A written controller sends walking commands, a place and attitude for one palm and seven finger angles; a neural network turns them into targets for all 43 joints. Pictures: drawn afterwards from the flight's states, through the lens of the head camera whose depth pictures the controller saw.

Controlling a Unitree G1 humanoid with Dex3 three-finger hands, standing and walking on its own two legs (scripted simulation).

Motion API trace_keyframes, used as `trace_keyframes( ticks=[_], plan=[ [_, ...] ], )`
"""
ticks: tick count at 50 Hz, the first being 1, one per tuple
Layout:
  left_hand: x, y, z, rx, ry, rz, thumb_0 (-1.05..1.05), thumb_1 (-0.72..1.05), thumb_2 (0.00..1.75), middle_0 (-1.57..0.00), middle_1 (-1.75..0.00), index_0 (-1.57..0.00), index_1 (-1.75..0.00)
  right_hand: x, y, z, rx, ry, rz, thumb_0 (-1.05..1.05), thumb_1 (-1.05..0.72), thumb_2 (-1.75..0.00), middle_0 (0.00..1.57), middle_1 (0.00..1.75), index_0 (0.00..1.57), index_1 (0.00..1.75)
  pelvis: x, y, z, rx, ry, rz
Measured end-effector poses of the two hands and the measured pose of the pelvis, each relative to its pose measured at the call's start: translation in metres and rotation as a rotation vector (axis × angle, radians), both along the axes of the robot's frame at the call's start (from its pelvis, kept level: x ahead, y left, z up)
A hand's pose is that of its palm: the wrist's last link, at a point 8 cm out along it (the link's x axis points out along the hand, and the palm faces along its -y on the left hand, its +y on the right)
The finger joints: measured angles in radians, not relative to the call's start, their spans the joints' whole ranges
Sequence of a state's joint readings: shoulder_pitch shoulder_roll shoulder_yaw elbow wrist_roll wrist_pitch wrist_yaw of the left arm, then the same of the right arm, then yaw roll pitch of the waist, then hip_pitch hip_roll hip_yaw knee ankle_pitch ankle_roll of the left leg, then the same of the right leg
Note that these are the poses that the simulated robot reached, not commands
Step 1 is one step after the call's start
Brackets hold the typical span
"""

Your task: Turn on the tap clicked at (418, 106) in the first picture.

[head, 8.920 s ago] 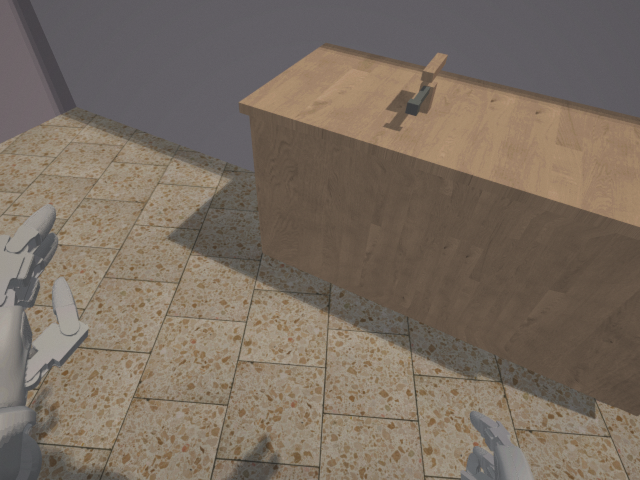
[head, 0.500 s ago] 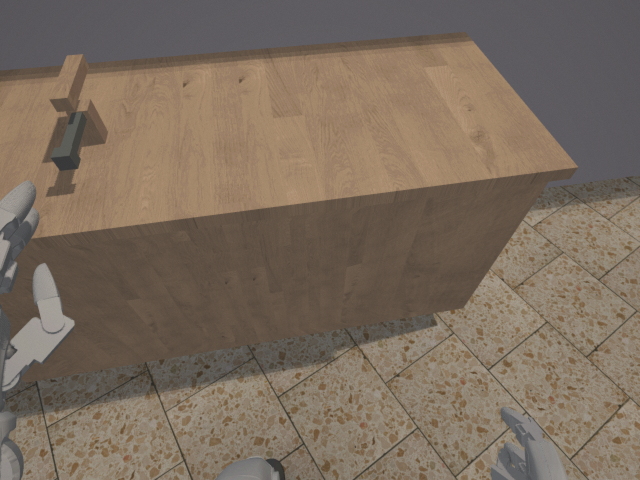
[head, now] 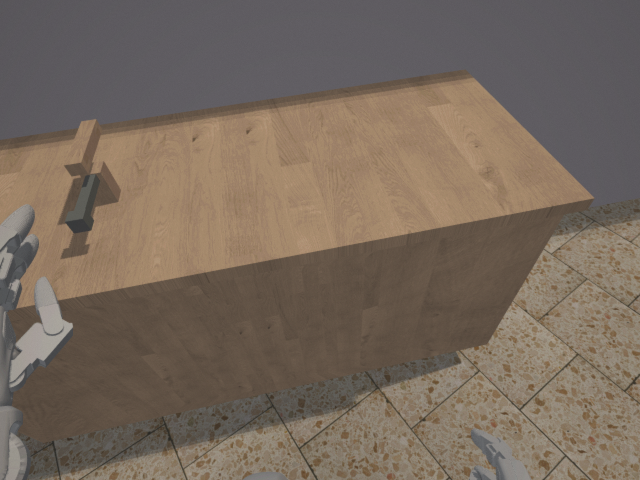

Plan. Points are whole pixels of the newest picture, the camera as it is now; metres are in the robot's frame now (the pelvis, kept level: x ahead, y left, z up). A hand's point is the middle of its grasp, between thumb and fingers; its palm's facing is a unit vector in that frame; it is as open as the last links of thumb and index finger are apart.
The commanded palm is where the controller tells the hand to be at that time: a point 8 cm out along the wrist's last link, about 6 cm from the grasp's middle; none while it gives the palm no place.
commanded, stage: come to a stop and stand still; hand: left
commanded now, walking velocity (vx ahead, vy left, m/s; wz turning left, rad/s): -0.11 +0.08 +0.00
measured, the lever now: (79, 221) +0.47 +0.44 +0.04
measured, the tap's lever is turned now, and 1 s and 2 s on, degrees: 0 0 0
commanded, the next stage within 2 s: look again from close up in 0.90 s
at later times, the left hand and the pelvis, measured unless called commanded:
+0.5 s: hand (33, 315) +0.22 +0.29 +0.17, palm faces +0.40 -0.84 -0.36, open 7.4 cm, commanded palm +0.16 +0.33 +0.18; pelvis +0.00 +0.05 +0.00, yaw +0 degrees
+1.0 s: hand (25, 326) +0.21 +0.28 +0.17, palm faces +0.35 -0.84 -0.41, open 7.4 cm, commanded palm +0.15 +0.33 +0.18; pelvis -0.01 +0.05 +0.00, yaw +0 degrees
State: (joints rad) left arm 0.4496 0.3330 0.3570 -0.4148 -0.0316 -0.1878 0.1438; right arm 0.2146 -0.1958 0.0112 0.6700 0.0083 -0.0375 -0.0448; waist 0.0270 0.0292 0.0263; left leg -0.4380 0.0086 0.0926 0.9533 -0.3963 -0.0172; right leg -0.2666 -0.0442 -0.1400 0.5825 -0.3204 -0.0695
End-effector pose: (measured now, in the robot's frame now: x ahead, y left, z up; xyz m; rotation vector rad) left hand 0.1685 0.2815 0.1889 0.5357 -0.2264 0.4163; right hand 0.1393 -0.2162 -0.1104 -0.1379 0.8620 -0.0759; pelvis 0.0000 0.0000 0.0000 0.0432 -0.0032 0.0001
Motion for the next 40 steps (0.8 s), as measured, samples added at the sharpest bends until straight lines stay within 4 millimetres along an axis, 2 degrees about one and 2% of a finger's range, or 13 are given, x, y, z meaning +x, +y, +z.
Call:
trace_keyframes(
  ticks=[6, 9, 11, 15, 18, 20, 24, 28, 33, 37, 40],
  plan=[
    [0.024, -0.01, -0.001, -0.036, -0.003, -0.086, 0.02, 0.89, 0.9, -0.21, -0.3, -0.21, -0.3, 0.007, -0.027, 0.026, -0.108, -0.021, -0.046, 0.01, -0.9, -0.89, 0.2, 0.3, 0.2, 0.3, 0.007, 0.008, 0.01, 0.018, -0.003, 0.007],
    [0.029, -0.008, 0.008, 0.0, -0.019, -0.151, 0.02, 0.89, 0.9, -0.22, -0.3, -0.22, -0.3, 0.014, -0.029, 0.036, -0.151, -0.054, -0.073, 0.01, -0.91, -0.9, 0.2, 0.3, 0.2, 0.3, 0.01, 0.018, 0.01, 0.008, -0.005, 0.001],
    [0.029, 0.001, 0.013, 0.031, -0.036, -0.175, 0.02, 0.89, 0.9, -0.22, -0.3, -0.22, -0.3, 0.019, -0.025, 0.041, -0.171, -0.075, -0.09, 0.01, -0.91, -0.9, 0.2, 0.3, 0.2, 0.3, 0.013, 0.027, 0.007, -0.007, -0.009, -0.005],
    [0.029, 0.031, 0.013, 0.066, -0.084, -0.169, 0.01, 0.89, 0.89, -0.22, -0.3, -0.22, -0.3, 0.026, -0.005, 0.041, -0.18, -0.1, -0.118, 0.01, -0.91, -0.9, 0.19, 0.3, 0.2, 0.3, 0.018, 0.044, -0.002, -0.032, -0.023, -0.013],
    [0.028, 0.053, 0.003, 0.037, -0.084, -0.114, 0.01, 0.89, 0.9, -0.22, -0.3, -0.22, -0.3, 0.027, 0.021, 0.042, -0.144, -0.105, -0.089, 0.01, -0.91, -0.9, 0.19, 0.3, 0.2, 0.3, 0.016, 0.048, -0.002, -0.023, -0.019, -0.025],
    [0.026, 0.06, -0.004, -0.002, -0.074, -0.079, 0.01, 0.89, 0.9, -0.22, -0.3, -0.22, -0.3, 0.028, 0.038, 0.041, -0.114, -0.114, -0.049, 0.01, -0.91, -0.9, 0.19, 0.3, 0.2, 0.3, 0.012, 0.05, -0.001, -0.031, -0.017, -0.021],
    [0.017, 0.049, -0.007, -0.059, -0.083, -0.081, 0.02, 0.9, 0.9, -0.21, -0.3, -0.21, -0.3, 0.025, 0.065, 0.033, -0.045, -0.132, 0.021, 0.01, -0.9, -0.9, 0.2, 0.3, 0.2, 0.3, 0.001, 0.052, -0.002, -0.04, -0.021, -0.011],
    [0.002, 0.034, 0.003, -0.041, -0.081, -0.129, 0.02, 0.89, 0.9, -0.21, -0.3, -0.21, -0.3, 0.017, 0.077, 0.026, 0.001, -0.121, 0.046, 0.01, -0.9, -0.89, 0.2, 0.3, 0.21, 0.3, -0.006, 0.052, -0.001, -0.064, -0.031, -0.004],
    [-0.008, 0.043, 0.007, -0.024, -0.072, -0.116, 0.02, 0.89, 0.9, -0.22, -0.3, -0.22, -0.3, 0.003, 0.07, 0.022, -0.016, -0.093, 0.014, 0.01, -0.9, -0.89, 0.2, 0.3, 0.21, 0.3, -0.009, 0.055, -0.001, -0.066, -0.031, -0.019],
    [-0.004, 0.059, -0.003, -0.058, -0.067, -0.073, 0.01, 0.89, 0.9, -0.22, -0.3, -0.22, -0.3, -0.009, 0.057, 0.023, -0.064, -0.07, -0.022, 0.01, -0.9, -0.89, 0.2, 0.3, 0.21, 0.3, -0.01, 0.059, 0.0, -0.065, -0.04, -0.021],
    [0.001, 0.063, -0.012, -0.093, -0.052, -0.056, 0.02, 0.89, 0.9, -0.21, -0.3, -0.21, -0.3, -0.015, 0.049, 0.028, -0.094, -0.07, -0.04, 0.01, -0.9, -0.89, 0.2, 0.3, 0.2, 0.3, -0.011, 0.06, 0.001, -0.061, -0.035, -0.019]
  ],
)
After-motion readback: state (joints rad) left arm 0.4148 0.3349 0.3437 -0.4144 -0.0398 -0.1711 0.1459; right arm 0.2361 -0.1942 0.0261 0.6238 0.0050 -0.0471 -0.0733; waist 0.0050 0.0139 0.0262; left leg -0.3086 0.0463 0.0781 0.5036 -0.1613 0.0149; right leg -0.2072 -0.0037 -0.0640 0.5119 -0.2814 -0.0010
